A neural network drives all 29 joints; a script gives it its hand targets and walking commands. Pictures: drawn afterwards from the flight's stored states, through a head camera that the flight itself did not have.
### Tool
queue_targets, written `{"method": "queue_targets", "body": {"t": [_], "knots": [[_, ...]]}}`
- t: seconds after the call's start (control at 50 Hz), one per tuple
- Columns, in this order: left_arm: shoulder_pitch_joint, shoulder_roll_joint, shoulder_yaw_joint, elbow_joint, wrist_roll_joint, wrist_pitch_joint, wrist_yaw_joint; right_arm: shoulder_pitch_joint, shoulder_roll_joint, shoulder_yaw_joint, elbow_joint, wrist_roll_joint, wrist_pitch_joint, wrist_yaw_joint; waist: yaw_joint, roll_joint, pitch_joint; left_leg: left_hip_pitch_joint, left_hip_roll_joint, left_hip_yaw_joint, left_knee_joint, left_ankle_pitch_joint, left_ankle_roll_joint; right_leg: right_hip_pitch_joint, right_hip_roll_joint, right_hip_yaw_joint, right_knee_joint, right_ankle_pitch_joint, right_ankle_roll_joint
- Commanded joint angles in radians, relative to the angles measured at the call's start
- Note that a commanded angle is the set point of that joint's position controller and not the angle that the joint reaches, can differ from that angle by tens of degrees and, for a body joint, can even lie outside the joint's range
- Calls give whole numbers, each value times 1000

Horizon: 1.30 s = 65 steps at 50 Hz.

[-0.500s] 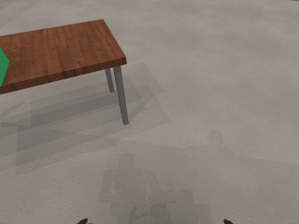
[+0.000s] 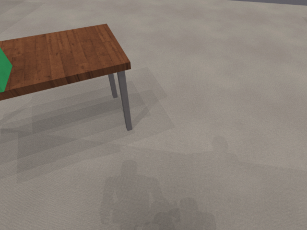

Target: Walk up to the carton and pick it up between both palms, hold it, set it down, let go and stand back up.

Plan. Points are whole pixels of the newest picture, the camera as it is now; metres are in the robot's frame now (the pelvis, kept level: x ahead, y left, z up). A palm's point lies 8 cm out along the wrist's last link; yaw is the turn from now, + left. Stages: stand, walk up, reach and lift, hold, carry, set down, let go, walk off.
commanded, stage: stand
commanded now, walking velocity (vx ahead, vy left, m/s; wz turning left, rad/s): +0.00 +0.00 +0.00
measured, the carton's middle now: out of the picture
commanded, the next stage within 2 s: walk up in 0.38 s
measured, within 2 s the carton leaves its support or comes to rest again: neither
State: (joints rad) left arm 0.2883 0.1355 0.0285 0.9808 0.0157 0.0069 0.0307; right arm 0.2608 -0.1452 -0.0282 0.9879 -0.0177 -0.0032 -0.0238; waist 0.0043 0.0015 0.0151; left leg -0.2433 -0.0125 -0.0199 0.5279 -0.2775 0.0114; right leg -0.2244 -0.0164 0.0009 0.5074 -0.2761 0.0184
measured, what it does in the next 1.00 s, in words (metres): steps to the left, turning left: left foot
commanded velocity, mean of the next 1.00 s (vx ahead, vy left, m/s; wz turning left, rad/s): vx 0.00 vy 0.00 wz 0.00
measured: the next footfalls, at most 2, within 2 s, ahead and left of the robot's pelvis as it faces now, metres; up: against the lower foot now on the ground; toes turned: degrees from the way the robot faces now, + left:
left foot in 0.94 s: +0.11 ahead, +0.28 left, +0.00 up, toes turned +24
right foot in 1.36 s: +0.32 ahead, +0.15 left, +0.00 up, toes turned +29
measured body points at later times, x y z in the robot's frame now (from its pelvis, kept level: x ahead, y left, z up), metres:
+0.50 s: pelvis -0.01 +0.00 +0.00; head +0.01 +0.00 +0.45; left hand -0.04 +0.21 -0.16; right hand -0.01 -0.20 -0.16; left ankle +0.00 +0.11 -0.74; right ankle +0.00 -0.13 -0.74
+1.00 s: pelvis +0.03 +0.13 -0.04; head +0.02 +0.16 +0.41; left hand +0.02 +0.41 -0.19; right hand +0.14 -0.15 -0.15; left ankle +0.07 +0.27 -0.74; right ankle +0.00 -0.08 -0.69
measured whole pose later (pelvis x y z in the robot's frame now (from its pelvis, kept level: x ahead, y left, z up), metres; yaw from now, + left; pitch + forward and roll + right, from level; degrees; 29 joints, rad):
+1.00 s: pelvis +0.03 +0.13 -0.04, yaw +19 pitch -4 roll -1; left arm 0.25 0.32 0.06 0.91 0.09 0.01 0.01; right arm 0.32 -0.28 -0.08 0.94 -0.01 0.00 0.04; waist -0.05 -0.08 0.07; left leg -0.47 0.07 0.06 0.88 -0.33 0.00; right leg -0.24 -0.17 -0.04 1.08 -0.66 -0.05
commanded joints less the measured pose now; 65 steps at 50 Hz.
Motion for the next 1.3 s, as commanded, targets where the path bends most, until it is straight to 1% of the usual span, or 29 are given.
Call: {"method": "queue_targets", "body": {"t": [0.0, 0.08, 0.18, 0.2, 0.26, 0.28, 0.3, 0.38, 0.44, 0.46, 0.48, 0.54, 0.56, 0.58, 0.6, 0.64, 0.68, 0.78, 0.84, 0.86, 0.88, 0.9, 0.92, 0.94, 0.96, 1.02, 1.08, 1.2, 1.28], "knots": [[72, 109, 29, 4, 2, -21, 7, 76, -86, -13, 10, 8, -13, -7, -5, 87, 11, -13, 61, -88, -117, 127, 37, 40, -50, 72, -99, 126, -44], [97, 106, 27, 46, 8, -17, 10, 42, -115, -28, 16, 5, -15, -11, 4, -46, 21, 7, 66, -87, -134, 82, 37, 8, -38, 58, -120, 68, -42], [61, 92, 23, 64, 7, -16, 13, 56, -74, -10, 59, 6, -15, -10, 2, 70, 26, -28, 60, -80, -151, 101, 26, 77, -54, 54, -114, 147, -37], [39, 107, 27, 73, 0, -18, 13, 32, -47, -5, 62, 5, -16, -11, 0, 14, 21, -24, 67, -86, -164, 130, 33, 70, -54, 60, -103, 144, -40], [82, 68, 9, 99, -2, -22, 16, 39, -88, -15, 94, 3, -13, -12, 5, 48, 71, 13, 73, -76, -143, 125, 32, 22, -56, 69, -123, 125, -37], [89, 117, 15, 109, 2, -20, 17, 57, -75, -15, 95, 6, -13, -17, 1, -49, 48, 27, 81, -96, -157, 111, 35, 19, -52, 66, -133, 86, -33], [92, 56, 0, 112, -10, -16, 16, 73, -81, -9, 98, 7, -10, -12, -9, 12, 125, -14, 68, -82, -161, 68, 23, -13, -45, 65, -129, 75, -22], [94, 35, -4, 130, -2, -4, 18, 69, -63, -8, 109, 3, -2, -19, -4, -33, 93, 22, 70, -73, -175, 73, 29, -11, -55, 71, -140, 85, -37], [109, 43, -4, 151, -9, -12, 16, 73, -44, 1, 128, 7, -6, -16, -13, 32, 69, 71, 65, -68, -156, 90, 18, -8, -53, 74, -150, 97, -28], [101, 58, -2, 144, 1, -17, 16, 81, -58, -3, 125, 0, -6, -12, -7, -25, 13, 74, 81, -90, -156, 136, 28, 33, -58, 68, -133, 125, -45], [95, 55, 2, 136, -2, -21, 14, 76, -65, -2, 129, 6, -6, -16, 3, 33, 37, 35, 72, -79, -150, 135, 28, 40, -57, 73, -132, 141, -36], [105, 58, 7, 158, 0, -17, 17, 59, -93, -10, 125, 3, -16, -16, 6, -57, 42, -3, 76, -85, -170, 135, 39, 75, -54, 56, -118, 158, -29], [136, 221, 65, 65, 60, -42, 31, -22, -243, -72, 29, -12, -8, 14, 36, -102, 14, -368, 27, -129, 46, -279, 31, 353, -139, 148, -110, -214, -125], [218, 283, 96, 75, 59, -44, 50, -78, -216, -66, -9, -23, 9, 29, 82, -196, 48, -548, -10, -2, 316, -315, -18, 407, -368, 355, -278, -420, -227], [195, 284, 98, 91, 68, -46, 69, -93, -193, -73, -27, -60, 25, 38, 57, -120, 136, -598, 106, -8, 500, -281, -55, 307, -514, 418, -314, -366, -280], [136, 201, 75, 58, 67, -65, 76, -107, -157, -72, -64, -69, 36, 59, 39, -44, 180, -545, 144, -68, 556, -161, -73, 128, -478, 336, -350, -313, -250], [11, 220, 78, 14, 60, -87, 79, -15, -172, -83, -59, -57, 33, 81, -18, -111, 141, -435, 199, -85, 555, -88, -89, 72, -438, 201, -333, -286, -213], [-88, 289, 81, -76, 91, -94, 49, 36, -150, -49, -64, -16, 27, 111, -46, -217, 125, -212, 168, 70, 333, -13, -75, -16, -297, -163, -267, -296, -165], [-109, 328, 94, -93, 112, -72, 30, 120, -175, -52, -51, -11, 17, 109, -84, -129, 114, 41, 126, 192, 237, -63, -33, -177, -330, -181, -163, -474, -171], [-119, 327, 91, -100, 110, -58, 22, 184, -191, -54, -30, -4, 11, 101, -114, -83, 110, 123, 109, 188, 228, -52, -23, -238, -296, -233, -46, -552, -161], [-113, 260, 66, -113, 108, -41, 7, 279, -231, -65, -6, -7, 3, 88, -152, 64, 69, 196, 40, 164, 187, -102, -4, -261, -183, -280, 212, -543, -135], [-47, 176, 34, -141, 98, -30, -17, 342, -307, -96, 16, -2, 1, 68, -161, 375, 54, 192, 54, -70, 26, -288, 44, -343, -65, -263, 595, -525, -101], [-40, 110, -3, -219, 81, -28, -46, 328, -349, -90, -34, 6, 2, 49, -121, 451, 121, 133, 208, -484, -175, -425, 79, -505, -7, -109, 803, -519, -73], [-53, 154, -3, -263, 51, -29, -59, 280, -401, -82, -60, 29, 9, 36, -101, 346, 133, 57, 314, -710, -380, -551, 121, -528, -26, 1, 837, -438, -68], [-40, 173, -2, -285, 27, -41, -62, 228, -440, -81, -89, 33, 10, 27, -73, 307, 101, 75, 355, -779, -421, -608, 181, -534, -60, 25, 837, -390, -72], [35, 238, -8, -245, 25, -77, -44, 124, -350, -63, -165, 5, -1, 14, -24, 220, 65, -2, 296, -520, -292, -477, 200, -425, -130, 21, 736, -244, -58], [15, 234, -5, -257, 26, -67, -46, 135, -268, -55, -168, -2, -18, 31, -24, 93, 47, -148, 237, -378, -277, -339, 195, -266, -83, 9, 578, -194, -58], [-43, 189, -12, -336, 26, -66, -44, 183, -270, -63, -153, -8, -30, 47, -49, 47, 107, -127, 164, -295, -253, -349, 194, -283, -39, -45, 312, 10, -19], [42, 178, 7, -328, 28, -71, -22, 143, -243, -55, -162, -15, -26, 60, 5, 30, 109, -286, 134, -310, -148, -429, 157, 16, 29, -66, 102, 50, -41]]}}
